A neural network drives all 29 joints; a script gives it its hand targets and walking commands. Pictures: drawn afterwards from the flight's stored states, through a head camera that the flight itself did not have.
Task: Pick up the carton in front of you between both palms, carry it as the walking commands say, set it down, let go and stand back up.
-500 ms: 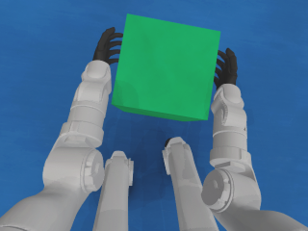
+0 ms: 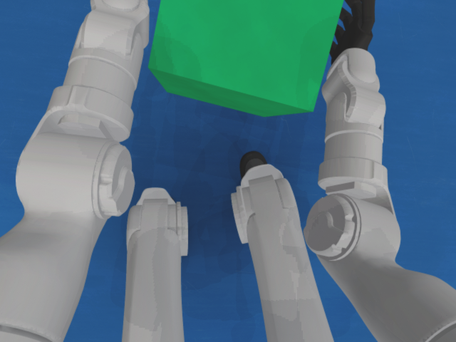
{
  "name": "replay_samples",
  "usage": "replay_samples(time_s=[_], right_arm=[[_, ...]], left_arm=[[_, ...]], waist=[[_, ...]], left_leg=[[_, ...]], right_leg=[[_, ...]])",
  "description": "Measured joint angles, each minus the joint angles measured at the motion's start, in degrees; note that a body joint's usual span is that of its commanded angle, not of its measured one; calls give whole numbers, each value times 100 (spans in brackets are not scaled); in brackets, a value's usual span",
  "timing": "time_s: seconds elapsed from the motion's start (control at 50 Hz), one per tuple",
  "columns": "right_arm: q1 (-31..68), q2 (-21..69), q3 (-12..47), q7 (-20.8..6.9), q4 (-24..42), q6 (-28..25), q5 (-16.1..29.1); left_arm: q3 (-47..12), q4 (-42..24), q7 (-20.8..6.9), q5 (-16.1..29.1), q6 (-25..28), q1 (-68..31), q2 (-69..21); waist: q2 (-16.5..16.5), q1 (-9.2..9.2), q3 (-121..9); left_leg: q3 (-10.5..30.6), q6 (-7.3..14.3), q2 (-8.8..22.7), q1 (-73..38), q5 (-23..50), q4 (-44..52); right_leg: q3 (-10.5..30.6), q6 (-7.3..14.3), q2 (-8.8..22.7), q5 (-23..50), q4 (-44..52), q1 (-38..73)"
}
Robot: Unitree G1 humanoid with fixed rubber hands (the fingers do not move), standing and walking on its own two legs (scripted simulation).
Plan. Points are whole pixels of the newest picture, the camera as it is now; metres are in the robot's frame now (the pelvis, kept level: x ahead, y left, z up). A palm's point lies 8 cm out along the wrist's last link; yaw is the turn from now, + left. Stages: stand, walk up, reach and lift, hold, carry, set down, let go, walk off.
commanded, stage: set down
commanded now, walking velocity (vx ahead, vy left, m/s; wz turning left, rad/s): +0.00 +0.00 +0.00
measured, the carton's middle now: (237, 38) +0.51 -0.12 -0.23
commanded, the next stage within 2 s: none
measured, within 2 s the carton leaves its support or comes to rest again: rests again in 1.32 s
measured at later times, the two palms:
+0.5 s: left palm out of the picture +0.58 +0.02 -0.21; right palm (334, 51) +0.46 -0.26 -0.20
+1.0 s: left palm (147, 7) +0.58 +0.01 -0.23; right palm (336, 52) +0.46 -0.27 -0.21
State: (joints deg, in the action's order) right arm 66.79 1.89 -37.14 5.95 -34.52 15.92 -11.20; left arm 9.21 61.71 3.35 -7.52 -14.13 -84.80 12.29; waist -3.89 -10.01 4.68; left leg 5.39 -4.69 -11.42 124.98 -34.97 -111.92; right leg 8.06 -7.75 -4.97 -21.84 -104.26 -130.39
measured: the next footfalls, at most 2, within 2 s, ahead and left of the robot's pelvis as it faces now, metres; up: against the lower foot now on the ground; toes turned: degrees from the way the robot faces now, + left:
none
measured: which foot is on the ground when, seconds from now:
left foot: down 0.00-1.00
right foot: down 0.00-1.00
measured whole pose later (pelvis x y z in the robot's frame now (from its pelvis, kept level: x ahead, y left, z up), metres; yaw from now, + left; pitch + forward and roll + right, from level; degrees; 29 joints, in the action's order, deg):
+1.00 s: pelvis +0.01 +0.01 -0.05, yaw -1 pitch +44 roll -5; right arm 73.8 -7.0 -38.9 0.6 -51.6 10.6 -9.2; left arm 3.0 69.4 1.9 -7.8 -10.7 -90.9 14.2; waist -2.3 -12.7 14.3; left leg 4.5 -1.5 -9.5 129.8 -37.6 -123.7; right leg 3.8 -7.1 0.0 -26.3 -114.6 -132.5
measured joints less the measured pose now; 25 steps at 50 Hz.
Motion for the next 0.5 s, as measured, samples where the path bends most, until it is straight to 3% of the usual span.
replay_samples(time_s=[0.26,0.5], right_arm=[[423,-297,-127,-43,-478,-172,359],[377,-417,-239,-381,-843,-335,258]], left_arm=[[-928,434,228,409,54,-601,242],[-954,526,265,315,128,-491,193]], waist=[[171,-259,648],[73,-265,503]], left_leg=[[108,5,-120,302,-173,-611],[-29,236,15,525,-230,-748]], right_leg=[[-255,48,287,-300,-567,-181],[-287,-22,386,-397,-624,-302]])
